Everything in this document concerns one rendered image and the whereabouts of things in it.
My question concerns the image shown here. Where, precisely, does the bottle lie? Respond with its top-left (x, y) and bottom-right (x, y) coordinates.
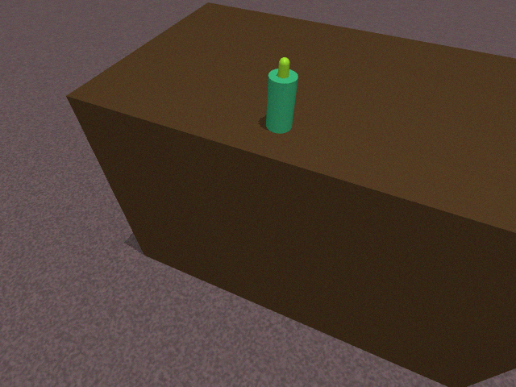
top-left (266, 57), bottom-right (298, 134)

